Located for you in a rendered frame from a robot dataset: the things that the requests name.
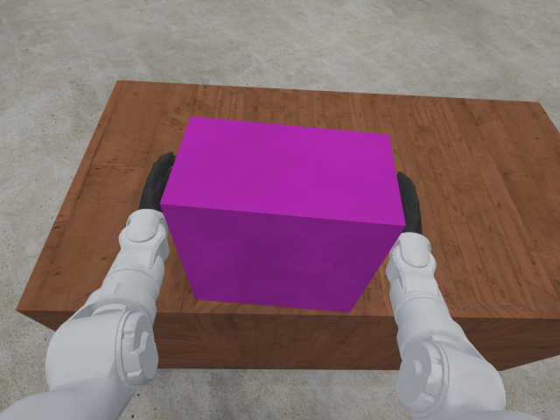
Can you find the robot right forearm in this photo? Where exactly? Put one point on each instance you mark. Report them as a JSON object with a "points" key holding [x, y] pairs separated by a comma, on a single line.
{"points": [[419, 308]]}

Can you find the left robot upper arm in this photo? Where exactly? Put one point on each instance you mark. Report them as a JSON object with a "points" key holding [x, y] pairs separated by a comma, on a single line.
{"points": [[95, 366]]}

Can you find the carton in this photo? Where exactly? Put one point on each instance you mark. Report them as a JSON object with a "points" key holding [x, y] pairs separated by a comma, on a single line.
{"points": [[281, 215]]}

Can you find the left robot hand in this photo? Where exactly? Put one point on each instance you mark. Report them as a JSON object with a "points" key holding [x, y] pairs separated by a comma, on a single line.
{"points": [[156, 182]]}

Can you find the robot left forearm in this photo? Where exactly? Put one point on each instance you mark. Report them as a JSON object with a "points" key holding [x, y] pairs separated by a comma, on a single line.
{"points": [[136, 275]]}

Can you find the right robot upper arm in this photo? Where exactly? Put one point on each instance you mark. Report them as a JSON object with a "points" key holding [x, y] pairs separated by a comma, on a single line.
{"points": [[438, 382]]}

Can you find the right robot hand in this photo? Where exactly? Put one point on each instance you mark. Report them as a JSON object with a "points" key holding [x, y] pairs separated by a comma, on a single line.
{"points": [[410, 204]]}

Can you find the pedestal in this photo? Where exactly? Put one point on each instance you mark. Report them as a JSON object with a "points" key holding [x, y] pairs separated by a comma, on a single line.
{"points": [[487, 178]]}

